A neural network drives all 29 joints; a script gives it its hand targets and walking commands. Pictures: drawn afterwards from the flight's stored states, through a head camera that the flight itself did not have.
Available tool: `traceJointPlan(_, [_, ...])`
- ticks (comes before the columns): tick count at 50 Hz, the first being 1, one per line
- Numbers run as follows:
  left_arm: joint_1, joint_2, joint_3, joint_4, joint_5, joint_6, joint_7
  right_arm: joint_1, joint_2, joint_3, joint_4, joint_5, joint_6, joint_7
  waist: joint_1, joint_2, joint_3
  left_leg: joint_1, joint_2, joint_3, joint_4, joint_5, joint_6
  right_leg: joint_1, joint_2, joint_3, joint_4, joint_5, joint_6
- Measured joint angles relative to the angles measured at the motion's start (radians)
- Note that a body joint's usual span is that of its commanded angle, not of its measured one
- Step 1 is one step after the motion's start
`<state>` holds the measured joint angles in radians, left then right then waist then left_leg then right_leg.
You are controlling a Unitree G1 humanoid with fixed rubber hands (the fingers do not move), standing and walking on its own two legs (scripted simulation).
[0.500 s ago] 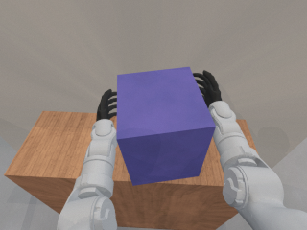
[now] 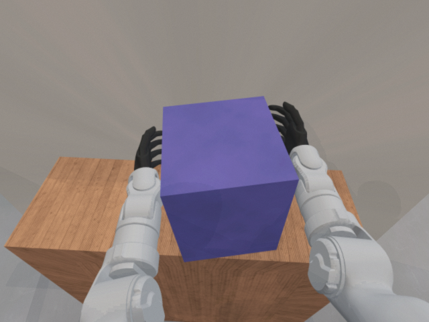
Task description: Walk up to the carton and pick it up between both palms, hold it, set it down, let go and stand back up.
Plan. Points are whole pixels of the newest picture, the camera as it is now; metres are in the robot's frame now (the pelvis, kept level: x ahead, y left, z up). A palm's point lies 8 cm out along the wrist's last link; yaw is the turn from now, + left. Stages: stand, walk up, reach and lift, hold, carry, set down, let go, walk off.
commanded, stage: reach and lift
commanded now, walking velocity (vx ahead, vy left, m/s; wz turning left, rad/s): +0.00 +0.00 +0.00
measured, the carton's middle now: (222, 181) +0.39 +0.00 +0.05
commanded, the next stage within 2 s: none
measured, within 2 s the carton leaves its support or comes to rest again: leaves its support in 0.30 s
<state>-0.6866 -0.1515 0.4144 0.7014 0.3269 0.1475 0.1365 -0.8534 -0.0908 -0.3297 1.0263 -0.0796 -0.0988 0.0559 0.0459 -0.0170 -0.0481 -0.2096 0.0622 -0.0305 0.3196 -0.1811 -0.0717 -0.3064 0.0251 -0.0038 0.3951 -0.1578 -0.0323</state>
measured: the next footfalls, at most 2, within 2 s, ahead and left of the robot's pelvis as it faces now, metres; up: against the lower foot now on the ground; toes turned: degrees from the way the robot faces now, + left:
none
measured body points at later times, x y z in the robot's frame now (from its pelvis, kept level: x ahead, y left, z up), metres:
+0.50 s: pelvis -0.01 +0.01 +0.00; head -0.02 +0.01 +0.45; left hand +0.38 +0.17 +0.11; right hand +0.42 -0.13 +0.14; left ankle -0.01 +0.17 -0.74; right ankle +0.02 -0.09 -0.74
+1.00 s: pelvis -0.01 +0.02 +0.00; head -0.04 +0.03 +0.45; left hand +0.38 +0.18 +0.14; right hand +0.41 -0.12 +0.17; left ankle -0.01 +0.17 -0.74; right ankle +0.02 -0.09 -0.74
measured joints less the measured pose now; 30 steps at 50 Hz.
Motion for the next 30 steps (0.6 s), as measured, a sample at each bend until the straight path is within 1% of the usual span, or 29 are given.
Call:
traceJointPlan(9, [0.006,0.000,0.000,-0.017,0.000,0.028,0.001,0.023,0.018,0.002,-0.020,0.000,0.002,-0.021,0.000,-0.012,0.002,0.012,-0.001,0.000,0.000,-0.001,0.000,0.012,-0.001,0.000,0.000,-0.001,0.001])
traceJointPlan(19, [0.035,0.001,-0.035,-0.089,0.000,0.105,-0.009,0.086,0.022,0.079,-0.079,0.000,0.024,-0.079,-0.001,-0.003,0.008,0.047,-0.009,0.000,0.000,0.000,0.001,0.052,-0.009,0.000,-0.008,0.003,0.008])
traceJointPlan(30, [0.035,0.017,-0.040,-0.124,0.000,0.177,-0.025,0.050,0.029,0.088,-0.083,0.000,0.095,-0.088,-0.010,-0.012,0.008,0.076,-0.013,0.000,0.000,0.005,0.005,0.082,-0.014,0.000,-0.009,0.006,0.011])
